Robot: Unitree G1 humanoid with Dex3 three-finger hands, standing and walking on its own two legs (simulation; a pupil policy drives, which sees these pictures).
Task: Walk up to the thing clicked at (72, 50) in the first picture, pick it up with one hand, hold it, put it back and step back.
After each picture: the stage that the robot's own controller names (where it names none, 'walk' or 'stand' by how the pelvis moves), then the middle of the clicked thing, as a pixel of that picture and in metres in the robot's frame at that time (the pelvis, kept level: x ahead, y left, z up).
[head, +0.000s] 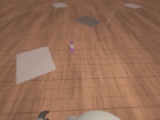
stand; (71, 47) +1.45 +0.41 -0.66
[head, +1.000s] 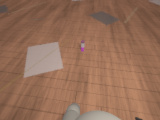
walk; (82, 46) +1.35 +0.25 -0.64
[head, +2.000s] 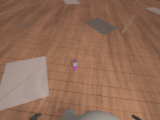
walk; (74, 64) +0.87 +0.22 -0.64
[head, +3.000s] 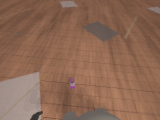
walk; (72, 83) +0.54 +0.19 -0.64
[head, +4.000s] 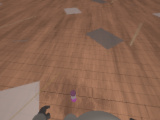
stand; (73, 96) +0.40 +0.18 -0.65
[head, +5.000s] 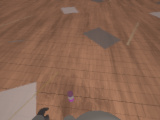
stand; (70, 96) +0.39 +0.21 -0.65
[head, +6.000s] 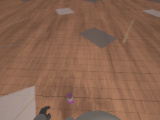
stand; (70, 98) +0.38 +0.22 -0.66
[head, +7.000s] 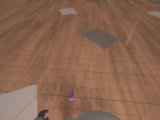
stand; (71, 97) +0.39 +0.20 -0.66
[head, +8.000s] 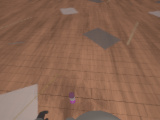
stand; (72, 98) +0.38 +0.19 -0.66
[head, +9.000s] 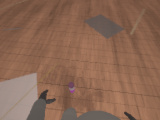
go down; (71, 87) +0.41 +0.18 -0.63
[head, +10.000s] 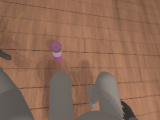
go down; (57, 52) +0.48 +0.22 -0.23
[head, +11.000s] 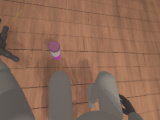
close in; (55, 52) +0.47 +0.22 -0.23
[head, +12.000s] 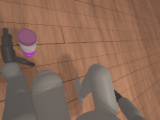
close; (28, 46) +0.46 +0.26 -0.16
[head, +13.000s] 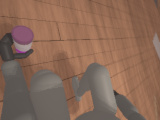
lift; (23, 44) +0.45 +0.27 -0.17
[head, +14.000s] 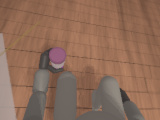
lift; (57, 61) +0.35 +0.23 -0.02
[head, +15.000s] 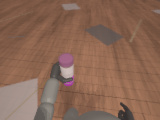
hold; (67, 72) +0.31 +0.15 +0.10
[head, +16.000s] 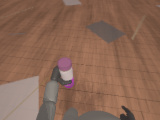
hold; (67, 74) +0.31 +0.16 +0.05
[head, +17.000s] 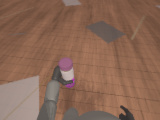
hold; (68, 74) +0.31 +0.15 +0.05
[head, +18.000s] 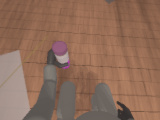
crouch; (62, 57) +0.42 +0.17 -0.02
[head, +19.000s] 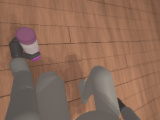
lower; (31, 47) +0.45 +0.26 -0.14
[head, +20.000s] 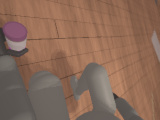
lower; (17, 43) +0.45 +0.28 -0.17
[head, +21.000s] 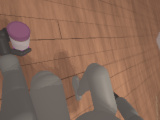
lower; (20, 42) +0.45 +0.28 -0.17
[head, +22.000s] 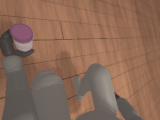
lower; (24, 44) +0.45 +0.27 -0.16
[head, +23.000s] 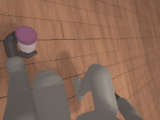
loosen; (27, 45) +0.44 +0.26 -0.16
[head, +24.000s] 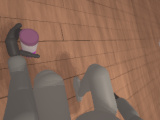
withdraw; (29, 46) +0.45 +0.25 -0.18
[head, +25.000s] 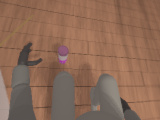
walk; (62, 56) +0.46 +0.20 -0.23
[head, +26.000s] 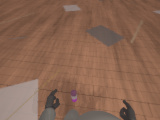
stand; (74, 96) +0.39 +0.15 -0.59
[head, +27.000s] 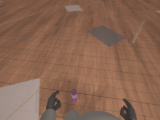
stand; (74, 95) +0.40 +0.16 -0.60
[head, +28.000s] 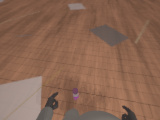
stand; (75, 94) +0.40 +0.15 -0.61
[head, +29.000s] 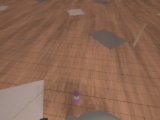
walk; (76, 96) +0.42 +0.15 -0.66
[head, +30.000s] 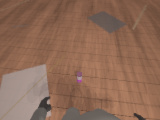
walk; (79, 77) +0.56 +0.12 -0.63
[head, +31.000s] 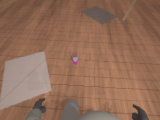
walk; (75, 59) +0.86 +0.24 -0.62
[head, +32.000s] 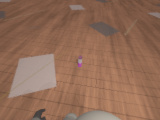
stand; (80, 61) +1.04 +0.17 -0.64
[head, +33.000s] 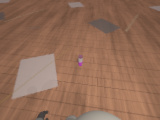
stand; (80, 60) +1.03 +0.17 -0.66
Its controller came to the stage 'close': yes
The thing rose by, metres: 0.69
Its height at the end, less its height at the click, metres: +0.00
